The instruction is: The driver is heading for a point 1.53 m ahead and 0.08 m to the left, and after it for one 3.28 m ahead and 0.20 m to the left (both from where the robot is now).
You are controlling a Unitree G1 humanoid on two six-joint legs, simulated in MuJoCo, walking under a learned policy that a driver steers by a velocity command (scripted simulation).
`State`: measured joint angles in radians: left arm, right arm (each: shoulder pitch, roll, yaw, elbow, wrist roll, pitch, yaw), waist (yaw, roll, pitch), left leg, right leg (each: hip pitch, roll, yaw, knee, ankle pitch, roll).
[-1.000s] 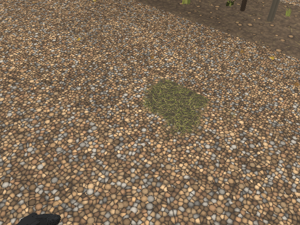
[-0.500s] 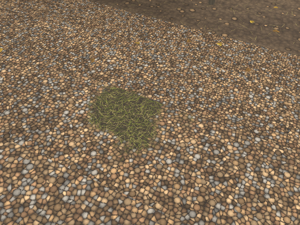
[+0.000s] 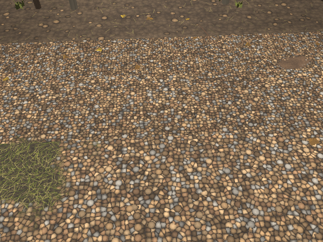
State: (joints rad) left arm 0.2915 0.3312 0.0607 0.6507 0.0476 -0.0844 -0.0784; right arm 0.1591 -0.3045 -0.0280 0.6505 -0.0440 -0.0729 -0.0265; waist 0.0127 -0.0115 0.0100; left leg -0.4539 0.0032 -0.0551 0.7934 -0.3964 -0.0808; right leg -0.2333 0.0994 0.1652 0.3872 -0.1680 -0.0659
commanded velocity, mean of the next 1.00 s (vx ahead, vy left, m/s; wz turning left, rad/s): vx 0.00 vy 0.00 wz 0.01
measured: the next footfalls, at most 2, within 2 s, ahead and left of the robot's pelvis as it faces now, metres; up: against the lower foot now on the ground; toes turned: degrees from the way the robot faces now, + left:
left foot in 0.12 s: +0.10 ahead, +0.13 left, +0.00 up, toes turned -12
right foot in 0.44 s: +0.04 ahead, -0.12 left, +0.00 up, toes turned -21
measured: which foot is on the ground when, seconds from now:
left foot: up 0.00-0.10, down 0.12-0.46, up 0.48-0.78, down 0.80-1.00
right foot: down 0.00-0.12, up 0.14-0.42, down 0.44-0.82, up 0.84-1.00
